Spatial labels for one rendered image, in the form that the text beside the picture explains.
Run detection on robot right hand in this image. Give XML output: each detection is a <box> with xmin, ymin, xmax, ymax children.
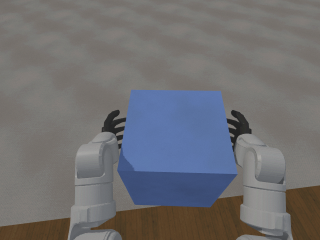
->
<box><xmin>226</xmin><ymin>110</ymin><xmax>252</xmax><ymax>152</ymax></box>

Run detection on carton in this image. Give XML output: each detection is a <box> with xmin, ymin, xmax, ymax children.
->
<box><xmin>117</xmin><ymin>90</ymin><xmax>238</xmax><ymax>208</ymax></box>

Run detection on robot left hand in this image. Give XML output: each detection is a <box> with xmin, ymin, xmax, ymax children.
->
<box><xmin>101</xmin><ymin>110</ymin><xmax>126</xmax><ymax>149</ymax></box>

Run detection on left robot forearm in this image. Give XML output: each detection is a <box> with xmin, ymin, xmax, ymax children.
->
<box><xmin>67</xmin><ymin>132</ymin><xmax>120</xmax><ymax>240</ymax></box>

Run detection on robot left upper arm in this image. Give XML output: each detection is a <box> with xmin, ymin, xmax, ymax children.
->
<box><xmin>72</xmin><ymin>229</ymin><xmax>122</xmax><ymax>240</ymax></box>

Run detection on right robot forearm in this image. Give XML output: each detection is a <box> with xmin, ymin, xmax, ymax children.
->
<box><xmin>233</xmin><ymin>133</ymin><xmax>293</xmax><ymax>240</ymax></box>

